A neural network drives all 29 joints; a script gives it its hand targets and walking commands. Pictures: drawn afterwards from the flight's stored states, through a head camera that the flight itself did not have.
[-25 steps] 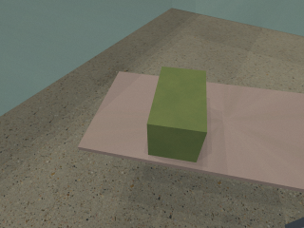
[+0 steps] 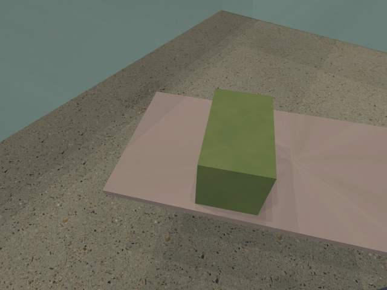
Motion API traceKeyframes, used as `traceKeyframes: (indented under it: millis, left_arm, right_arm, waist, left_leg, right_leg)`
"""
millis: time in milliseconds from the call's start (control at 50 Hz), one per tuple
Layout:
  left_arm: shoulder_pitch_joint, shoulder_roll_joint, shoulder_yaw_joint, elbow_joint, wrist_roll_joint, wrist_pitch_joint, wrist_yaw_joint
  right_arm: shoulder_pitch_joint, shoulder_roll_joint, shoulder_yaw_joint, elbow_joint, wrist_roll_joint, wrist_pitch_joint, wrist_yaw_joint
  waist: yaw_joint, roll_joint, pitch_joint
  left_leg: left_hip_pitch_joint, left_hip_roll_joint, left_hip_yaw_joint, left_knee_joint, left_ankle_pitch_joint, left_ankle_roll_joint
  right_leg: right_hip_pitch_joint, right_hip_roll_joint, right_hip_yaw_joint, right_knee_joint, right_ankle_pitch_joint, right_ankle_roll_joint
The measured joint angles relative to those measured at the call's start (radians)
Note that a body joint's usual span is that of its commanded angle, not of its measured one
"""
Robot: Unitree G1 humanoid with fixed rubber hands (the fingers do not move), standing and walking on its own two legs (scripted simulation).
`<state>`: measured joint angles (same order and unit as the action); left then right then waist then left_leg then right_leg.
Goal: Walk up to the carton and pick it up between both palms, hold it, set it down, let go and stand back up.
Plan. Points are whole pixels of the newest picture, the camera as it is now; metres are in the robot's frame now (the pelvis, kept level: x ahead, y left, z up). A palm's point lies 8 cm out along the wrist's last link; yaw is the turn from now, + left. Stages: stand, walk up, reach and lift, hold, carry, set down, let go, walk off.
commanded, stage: walk up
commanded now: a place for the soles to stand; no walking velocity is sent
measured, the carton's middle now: (235, 148) +0.52 -0.08 -0.05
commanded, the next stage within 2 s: reach and lift in 0.90 s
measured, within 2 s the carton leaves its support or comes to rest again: neither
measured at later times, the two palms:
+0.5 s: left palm out of the picture +0.03 +0.26 -0.14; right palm out of the picture +0.06 -0.25 -0.12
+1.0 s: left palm out of the picture +0.07 +0.28 -0.15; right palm out of the picture +0.10 -0.26 -0.13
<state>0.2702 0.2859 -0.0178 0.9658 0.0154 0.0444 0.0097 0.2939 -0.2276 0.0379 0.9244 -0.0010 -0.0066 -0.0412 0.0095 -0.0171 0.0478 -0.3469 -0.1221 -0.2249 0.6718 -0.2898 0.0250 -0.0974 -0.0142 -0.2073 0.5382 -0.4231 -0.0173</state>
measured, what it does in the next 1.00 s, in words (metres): stands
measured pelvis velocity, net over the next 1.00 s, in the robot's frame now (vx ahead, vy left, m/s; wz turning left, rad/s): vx -0.01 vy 0.00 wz -0.11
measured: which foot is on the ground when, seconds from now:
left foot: down 0.00-1.00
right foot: down 0.00-1.00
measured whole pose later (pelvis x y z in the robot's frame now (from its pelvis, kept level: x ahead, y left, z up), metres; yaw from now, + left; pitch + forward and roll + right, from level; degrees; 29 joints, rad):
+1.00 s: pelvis -0.01 +0.00 -0.02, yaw -6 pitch +4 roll +0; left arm 0.22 0.34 0.02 0.75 -0.04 0.36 0.03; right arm 0.02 -0.22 -0.05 1.02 -0.07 0.01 0.04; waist 0.04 -0.07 -0.01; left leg -0.54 -0.09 -0.09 0.82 -0.35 0.02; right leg -0.37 -0.03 -0.10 0.81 -0.51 -0.02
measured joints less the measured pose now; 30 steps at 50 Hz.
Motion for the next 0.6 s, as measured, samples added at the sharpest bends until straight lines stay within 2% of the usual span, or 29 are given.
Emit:
traceKeyframes:
  millis: [140,260,420,600]
  left_arm:
    - [0.017,-0.004,0.000,0.014,0.000,-0.018,0.007]
    - [0.012,-0.011,0.004,0.015,0.000,-0.004,0.009]
    - [0.001,-0.001,0.009,0.009,-0.002,0.008,0.005]
    - [0.020,-0.022,0.003,0.023,0.001,-0.024,0.012]
  right_arm:
    - [-0.012,-0.001,0.001,0.022,-0.004,0.001,-0.007]
    - [-0.029,-0.015,-0.007,0.018,-0.005,0.001,-0.011]
    - [-0.042,-0.008,-0.007,0.011,0.000,0.004,-0.012]
    - [-0.047,-0.013,-0.003,0.035,-0.006,0.007,-0.012]
  waist:
    - [-0.004,0.009,-0.007]
    - [-0.001,0.022,0.005]
    - [0.006,0.000,0.004]
    - [-0.005,0.021,-0.001]
  left_leg:
    - [0.004,0.004,-0.007,-0.023,0.007,-0.003]
    - [-0.008,-0.007,-0.008,0.034,-0.025,0.004]
    - [-0.011,-0.015,0.008,0.043,-0.036,0.014]
    - [-0.001,0.004,-0.003,-0.005,-0.004,-0.005]
  right_leg:
    - [0.018,0.008,-0.005,-0.053,0.022,0.001]
    - [0.010,-0.001,-0.011,0.002,-0.015,0.006]
    - [-0.010,-0.016,0.003,0.045,-0.038,0.011]
    - [0.018,0.012,0.001,-0.043,0.011,-0.002]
